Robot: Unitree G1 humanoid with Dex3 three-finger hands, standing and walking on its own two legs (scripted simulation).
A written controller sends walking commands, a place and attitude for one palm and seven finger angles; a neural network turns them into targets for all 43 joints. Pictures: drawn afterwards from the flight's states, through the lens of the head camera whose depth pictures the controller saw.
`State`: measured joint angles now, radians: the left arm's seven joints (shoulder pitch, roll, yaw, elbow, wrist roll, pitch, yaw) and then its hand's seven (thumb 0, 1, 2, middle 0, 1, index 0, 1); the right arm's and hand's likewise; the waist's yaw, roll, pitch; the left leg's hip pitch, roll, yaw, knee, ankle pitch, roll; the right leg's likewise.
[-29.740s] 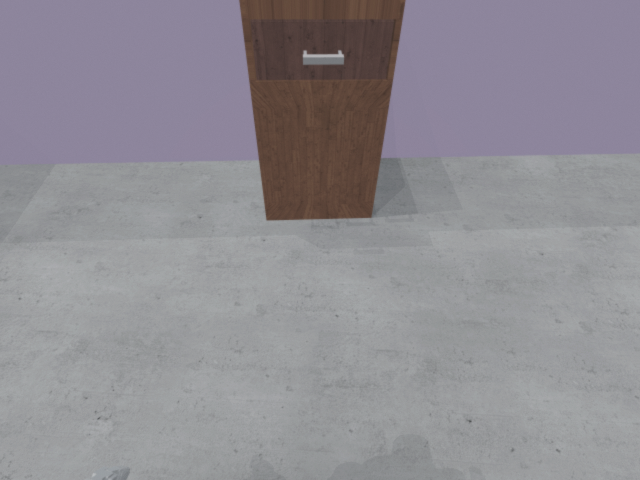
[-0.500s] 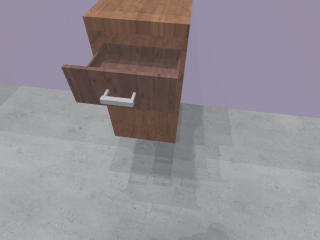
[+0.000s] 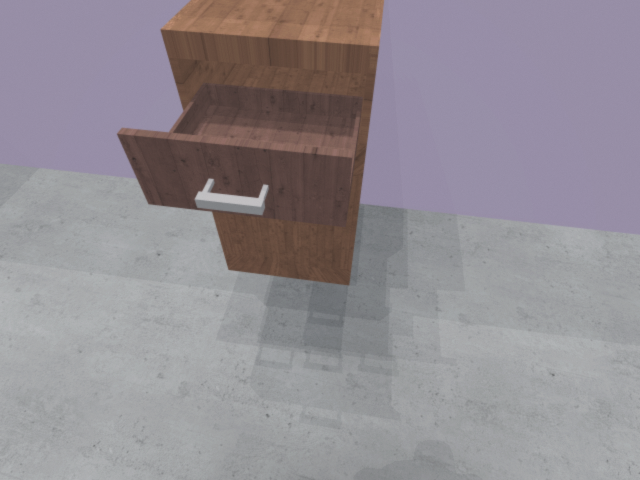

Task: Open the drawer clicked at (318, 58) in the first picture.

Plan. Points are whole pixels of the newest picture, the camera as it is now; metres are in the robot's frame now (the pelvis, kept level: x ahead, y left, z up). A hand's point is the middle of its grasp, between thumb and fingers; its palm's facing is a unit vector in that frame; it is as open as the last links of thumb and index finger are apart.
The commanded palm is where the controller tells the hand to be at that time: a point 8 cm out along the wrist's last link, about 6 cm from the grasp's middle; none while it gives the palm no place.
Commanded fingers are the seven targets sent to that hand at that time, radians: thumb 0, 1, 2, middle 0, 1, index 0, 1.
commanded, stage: look to check the result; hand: left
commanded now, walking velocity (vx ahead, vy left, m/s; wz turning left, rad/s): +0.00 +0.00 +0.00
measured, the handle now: (233, 195) +0.60 +0.20 -0.03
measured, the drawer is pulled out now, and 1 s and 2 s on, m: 0.30 0.30 0.30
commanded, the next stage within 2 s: stand and wait in 0.28 s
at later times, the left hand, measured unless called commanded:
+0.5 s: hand out of the picture +0.00 +0.15 -0.18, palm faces +0.04 -0.99 -0.16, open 7.4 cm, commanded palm none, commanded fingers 0.00 0.90 0.90 -0.20 -0.30 -0.20 -0.30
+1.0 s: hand out of the picture +0.01 +0.14 -0.18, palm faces +0.04 -0.98 -0.17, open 7.4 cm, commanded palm none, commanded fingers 0.00 0.90 0.90 -0.20 -0.30 -0.20 -0.30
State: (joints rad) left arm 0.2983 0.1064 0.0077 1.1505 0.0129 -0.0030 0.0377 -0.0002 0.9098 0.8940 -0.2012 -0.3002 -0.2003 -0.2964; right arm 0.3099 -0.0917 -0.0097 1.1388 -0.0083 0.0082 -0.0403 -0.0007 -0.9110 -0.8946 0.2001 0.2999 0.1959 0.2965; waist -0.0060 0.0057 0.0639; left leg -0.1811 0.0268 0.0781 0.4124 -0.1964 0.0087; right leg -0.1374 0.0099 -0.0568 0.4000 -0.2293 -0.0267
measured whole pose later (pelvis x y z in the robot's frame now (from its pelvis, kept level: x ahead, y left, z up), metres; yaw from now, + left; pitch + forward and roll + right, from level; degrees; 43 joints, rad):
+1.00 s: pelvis +0.02 -0.02 +0.00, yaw +0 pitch -1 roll +0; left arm 0.28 0.12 0.01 1.14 0.01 -0.01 0.04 0.00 0.91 0.89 -0.20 -0.30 -0.20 -0.30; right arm 0.28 -0.10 -0.01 1.15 -0.01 0.01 -0.04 0.00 -0.91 -0.89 0.20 0.30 0.20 0.30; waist -0.01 0.01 0.08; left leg -0.16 0.04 0.06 0.40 -0.22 -0.02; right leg -0.11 0.03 -0.07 0.38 -0.25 -0.05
